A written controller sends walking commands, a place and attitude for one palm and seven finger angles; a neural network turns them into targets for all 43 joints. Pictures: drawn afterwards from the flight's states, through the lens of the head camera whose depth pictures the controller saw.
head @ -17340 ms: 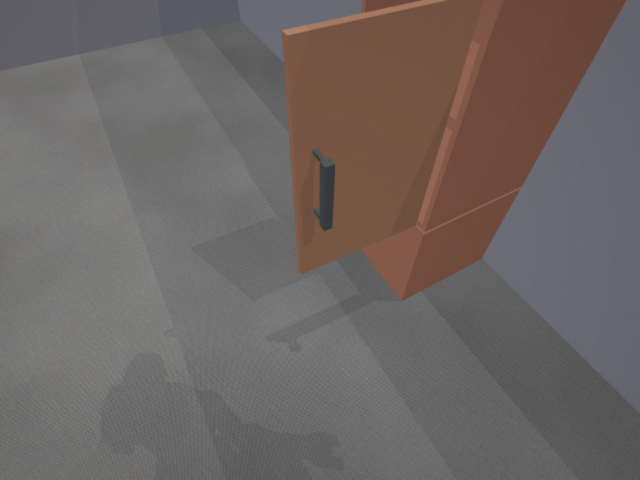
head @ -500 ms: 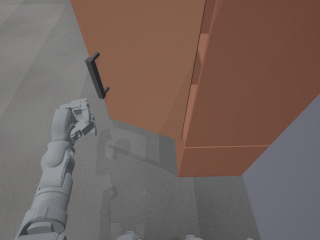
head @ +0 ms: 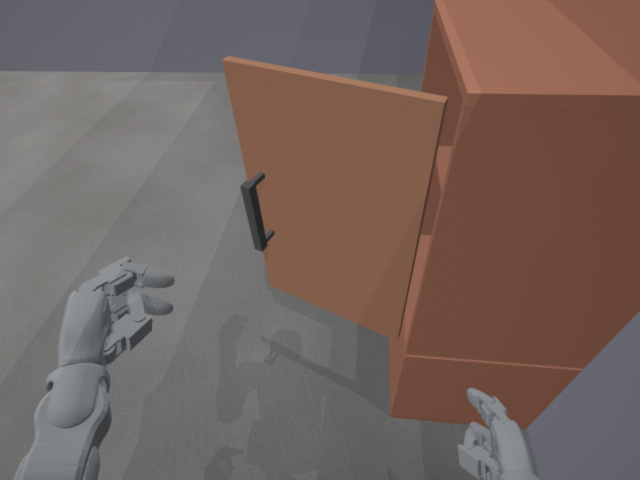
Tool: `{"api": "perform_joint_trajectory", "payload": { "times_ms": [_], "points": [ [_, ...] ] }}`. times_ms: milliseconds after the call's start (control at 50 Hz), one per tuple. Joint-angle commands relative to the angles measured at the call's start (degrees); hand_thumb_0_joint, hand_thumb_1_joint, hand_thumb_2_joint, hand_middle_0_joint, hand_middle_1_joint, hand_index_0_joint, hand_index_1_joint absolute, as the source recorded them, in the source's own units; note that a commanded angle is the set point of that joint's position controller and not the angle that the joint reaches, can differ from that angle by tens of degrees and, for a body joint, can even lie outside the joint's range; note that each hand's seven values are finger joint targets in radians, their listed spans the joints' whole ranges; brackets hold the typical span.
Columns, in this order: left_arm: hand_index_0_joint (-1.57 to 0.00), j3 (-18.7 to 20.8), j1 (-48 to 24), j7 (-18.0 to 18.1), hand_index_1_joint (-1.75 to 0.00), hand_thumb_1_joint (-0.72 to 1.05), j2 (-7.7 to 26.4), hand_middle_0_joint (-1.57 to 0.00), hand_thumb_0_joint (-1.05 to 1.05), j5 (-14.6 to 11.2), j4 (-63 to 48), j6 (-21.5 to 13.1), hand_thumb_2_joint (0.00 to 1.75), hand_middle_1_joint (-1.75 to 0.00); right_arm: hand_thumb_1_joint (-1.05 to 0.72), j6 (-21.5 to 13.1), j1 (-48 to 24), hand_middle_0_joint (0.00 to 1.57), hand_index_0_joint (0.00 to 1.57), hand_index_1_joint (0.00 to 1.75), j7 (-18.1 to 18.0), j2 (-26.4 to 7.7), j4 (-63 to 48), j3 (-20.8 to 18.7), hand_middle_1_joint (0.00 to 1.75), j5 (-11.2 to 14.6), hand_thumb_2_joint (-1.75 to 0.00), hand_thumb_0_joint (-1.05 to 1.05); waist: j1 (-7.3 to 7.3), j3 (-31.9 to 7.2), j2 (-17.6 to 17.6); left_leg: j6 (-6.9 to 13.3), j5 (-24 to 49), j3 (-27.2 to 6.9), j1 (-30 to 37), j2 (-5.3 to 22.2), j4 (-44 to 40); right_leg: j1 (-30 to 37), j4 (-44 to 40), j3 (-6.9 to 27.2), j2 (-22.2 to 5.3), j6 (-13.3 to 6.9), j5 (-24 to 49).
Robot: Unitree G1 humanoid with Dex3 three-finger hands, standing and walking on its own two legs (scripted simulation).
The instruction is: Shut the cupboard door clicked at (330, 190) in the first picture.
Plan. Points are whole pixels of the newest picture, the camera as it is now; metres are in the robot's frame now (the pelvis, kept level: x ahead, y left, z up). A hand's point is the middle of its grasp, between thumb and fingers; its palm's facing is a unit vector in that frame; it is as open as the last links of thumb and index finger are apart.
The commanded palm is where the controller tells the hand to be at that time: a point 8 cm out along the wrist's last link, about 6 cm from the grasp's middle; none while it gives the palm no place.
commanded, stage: draw the hand back to the body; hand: left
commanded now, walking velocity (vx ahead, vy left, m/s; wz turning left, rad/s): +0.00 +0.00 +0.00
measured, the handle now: (260, 212) +0.62 +0.20 -0.05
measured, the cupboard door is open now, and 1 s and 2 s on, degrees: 67 67 67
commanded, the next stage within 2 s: step back with the hand held close in 0.68 s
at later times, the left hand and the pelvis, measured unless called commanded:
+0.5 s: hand (68, 348) +0.19 +0.26 +0.16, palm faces +0.48 -0.77 -0.43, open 7.1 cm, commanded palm +0.14 +0.29 +0.18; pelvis +0.00 -0.01 +0.00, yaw +0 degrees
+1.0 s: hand (68, 342) +0.19 +0.26 +0.16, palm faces +0.41 -0.78 -0.48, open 7.4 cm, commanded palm +0.14 +0.30 +0.18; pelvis -0.01 +0.00 +0.00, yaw -1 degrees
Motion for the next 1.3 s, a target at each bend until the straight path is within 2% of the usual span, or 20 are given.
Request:
{"api": "perform_joint_trajectory", "payload": {
  "times_ms": [0,180,240,300,340,540,620,720,780,800,820,860,940,1000,1040,1060,1140,1180,1240,1280],
  "points": [
    [-0.58,8.3,-6.3,0.9,-0.72,0.9,11.5,-0.58,0.0,0.0,-18.9,-3.7,0.9,-0.72,-0.9,-3.6,-5.0,0.2,0.2,0.3,-0.1,-6.0,-7.6,-2.6,0.3,-0.6,-0.9,0.0,-0.54,-7.2,-0.4,0.7,17.0,-0.3,8.0,1.3,-4.6,1.7,-4.5,-0.7,0.2,-0.4,18.1],
    [-0.34,14.9,7.6,1.1,-0.45,0.9,13.8,-0.34,0.0,-0.4,-29.1,-4.0,0.9,-0.45,-0.9,-5.0,-5.4,0.2,0.2,0.3,0.6,-5.4,-7.3,-3.5,0.3,-1.0,-0.9,0.0,0.51,-6.5,0.0,0.9,21.1,0.6,8.2,1.4,-3.9,3.7,-4.8,-0.4,-0.4,0.2,22.0],
    [-0.25,17.8,11.5,1.5,-0.36,0.9,15.5,-0.25,0.0,-0.6,-30.6,-4.4,0.9,-0.36,-0.9,-5.7,-5.7,0.2,0.2,0.3,0.6,-5.5,-6.8,-3.8,0.3,-1.0,-0.9,0.0,0.91,-3.7,-1.3,1.0,18.8,0.6,6.9,1.4,-3.9,2.6,-5.8,-0.2,-0.3,0.3,20.1],
    [-0.2,17.7,13.6,1.4,-0.3,0.9,14.1,-0.2,0.0,-0.6,-31.0,-5.1,0.9,-0.3,-0.9,-6.3,-5.2,0.2,0.2,0.3,0.5,-5.3,-6.4,-3.9,0.3,-1.0,-0.9,0.0,0.68,-3.3,-0.9,1.2,17.9,0.9,7.0,1.4,-4.0,1.7,-5.4,-0.4,-0.4,0.5,19.4],
    [-0.2,15.5,12.4,1.2,-0.3,0.9,11.9,-0.2,0.0,-0.6,-28.4,-4.8,0.9,-0.3,-0.9,-6.4,-4.9,0.2,0.2,0.3,0.4,-5.9,-5.8,-4.3,0.3,-0.8,-0.9,0.0,-0.05,0.4,-2.4,1.2,15.3,0.8,6.3,1.6,-4.4,-0.6,-6.8,-0.2,-0.4,0.5,16.3],
    [-0.2,18.6,10.8,1.8,-0.3,0.9,15.8,-0.2,0.0,-0.6,-30.5,-6.1,0.9,-0.3,-0.9,-7.7,-5.8,0.2,0.2,0.3,-0.5,-5.8,-5.5,-4.3,0.3,-1.2,-0.9,0.0,1.26,-2.8,-1.5,1.7,13.6,0.7,7.1,1.0,-4.5,1.5,-7.4,0.8,-0.7,0.5,15.1],
    [-0.2,17.8,11.2,1.5,-0.3,0.9,14.4,-0.2,0.0,-0.6,-30.6,-6.2,0.9,-0.3,-0.9,-7.6,-5.7,0.2,0.2,0.3,-0.4,-5.3,-5.5,-4.2,0.3,-1.0,-0.9,0.0,0.88,-2.0,0.7,1.5,13.9,1.4,7.5,1.0,-4.6,1.1,-7.4,0.9,-0.7,0.6,15.6],
    [-0.2,17.8,12.1,1.3,-0.3,0.9,13.9,-0.2,0.0,-0.8,-28.8,-6.1,0.9,-0.3,-0.9,-7.4,-5.6,0.2,0.2,0.3,-0.3,-5.4,-5.6,-4.3,0.3,-1.0,-0.9,0.0,0.88,-0.7,-1.3,1.5,13.2,1.3,7.0,1.2,-5.1,0.6,-7.8,0.7,-0.5,0.7,14.5],
    [-0.2,17.4,11.8,1.1,-0.3,0.9,13.7,-0.2,0.0,-0.8,-29.5,-6.2,0.9,-0.3,-0.9,-7.3,-5.6,0.2,0.2,0.3,-0.2,-5.5,-5.6,-4.4,0.3,-1.0,-0.9,0.0,0.84,-1.2,0.1,1.5,13.5,1.1,7.3,1.3,-5.4,1.1,-7.8,0.7,-0.6,0.6,14.6],
    [-0.2,22.1,7.0,1.9,-0.3,0.9,19.0,-0.2,0.0,-0.5,-31.5,-8.2,0.9,-0.3,-0.9,-5.7,-5.5,0.2,0.2,0.3,0.0,-7.7,-6.9,-5.3,0.3,-0.4,-0.9,0.0,-1.57,1.5,-0.3,2.1,8.1,0.6,3.5,2.2,-1.1,-5.1,-11.5,7.2,-4.1,0.3,15.4],
    [-0.2,19.4,10.3,1.8,-0.3,0.9,16.1,-0.2,0.0,-0.4,-28.1,-8.6,0.9,-0.3,-0.9,-4.8,-5.6,0.2,0.2,0.3,0.0,-7.3,-5.8,-5.4,0.3,-0.7,-0.9,0.0,-2.16,0.9,-2.6,2.0,6.0,-0.1,2.9,1.6,0.7,-6.2,-12.3,8.3,-5.9,-0.2,14.5],
    [-0.2,18.6,12.4,1.8,-0.3,0.9,15.4,-0.2,0.0,-0.1,-28.0,-9.9,0.9,-0.3,-0.9,-3.8,-5.8,0.2,0.2,0.3,0.0,-6.8,-5.9,-5.7,0.3,-0.7,-0.9,0.0,-2.2,-0.5,-5.2,1.8,6.0,-0.4,1.6,1.4,2.0,-6.4,-11.6,8.6,-7.4,-0.9,15.8],
    [-0.2,20.5,15.5,2.4,-0.3,0.9,17.2,-0.2,0.0,-0.3,-30.0,-10.8,0.9,-0.3,-0.9,-2.3,-5.7,0.2,0.2,0.3,-0.4,-7.7,-7.1,-6.5,0.3,-0.5,-0.9,0.0,-2.37,-5.7,-1.5,1.7,14.2,-0.7,3.0,2.6,-0.8,-3.6,-6.3,4.8,-5.4,-0.1,22.8],
    [-0.2,21.2,17.6,2.7,-0.3,0.9,17.5,-0.2,0.0,-0.7,-31.9,-10.7,0.9,-0.3,-0.9,-0.9,-5.3,0.2,0.2,0.3,-0.9,-7.9,-8.7,-6.7,0.3,-0.3,-0.9,0.0,-2.37,-9.0,-1.1,1.5,24.7,-1.4,3.3,3.9,-1.5,-0.4,-1.8,2.7,-3.6,0.5,29.5],
    [-0.2,22.9,19.0,2.9,-0.3,0.9,19.3,-0.2,0.0,-0.7,-32.5,-10.3,0.9,-0.3,-0.9,-0.1,-5.4,0.2,0.2,0.3,-1.1,-8.1,-9.3,-6.8,0.3,-0.4,-0.9,0.0,-2.05,-10.4,0.0,1.5,27.6,-1.5,3.0,4.3,-1.5,0.5,-0.5,2.4,-3.1,0.8,31.2],
    [-0.2,22.0,20.3,2.9,-0.3,0.9,17.9,-0.2,0.0,-0.9,-32.4,-10.0,0.9,-0.3,-0.9,0.4,-4.9,0.2,0.2,0.3,-1.1,-7.7,-9.8,-6.6,0.3,-0.3,-0.9,0.0,-2.19,-10.7,-0.6,1.4,28.7,-1.6,2.4,4.6,-1.5,1.2,0.5,2.2,-3.0,0.7,31.8],
    [-0.2,23.5,21.6,3.2,-0.3,0.9,19.3,-0.2,0.0,-0.8,-33.8,-9.7,0.9,-0.3,-0.9,1.1,-4.6,0.2,0.2,0.3,-1.1,-8.5,-10.6,-7.1,0.3,-0.3,-0.9,0.0,-2.05,-10.8,0.0,1.4,26.2,-2.1,-0.7,5.4,-2.4,1.7,1.9,2.5,-2.3,1.0,30.3],
    [-0.2,22.2,22.0,3.3,-0.3,0.9,17.8,-0.2,0.0,-1.0,-34.0,-9.7,0.9,-0.3,-0.9,1.2,-4.4,0.2,0.2,0.3,-1.1,-8.2,-11.1,-6.7,0.3,-0.2,-0.9,0.0,-2.3,-9.7,0.4,1.7,22.6,-2.8,-3.3,6.0,-3.4,1.8,2.8,2.8,-2.1,1.0,26.9],
    [-0.2,23.6,21.2,3.7,-0.3,0.9,19.1,-0.2,0.0,-0.4,-35.0,-10.4,0.9,-0.3,-0.9,0.5,-4.3,0.2,0.2,0.3,-1.2,-9.0,-11.0,-6.9,0.3,-0.4,-0.9,0.0,-2.11,-8.0,2.9,2.7,10.1,-4.5,-9.8,6.8,-6.5,3.5,3.8,2.8,-0.7,1.3,19.6],
    [-0.2,22.3,20.3,3.7,-0.3,0.9,17.3,-0.2,0.0,-0.1,-35.1,-11.0,0.9,-0.3,-0.9,-0.1,-4.1,0.2,0.2,0.3,-1.3,-8.7,-11.2,-6.5,0.3,-0.2,-0.9,0.0,-2.48,-5.6,3.3,3.4,-0.3,-6.0,-16.2,7.6,-9.3,5.5,5.6,2.7,-0.1,1.5,15.9]
  ]
}}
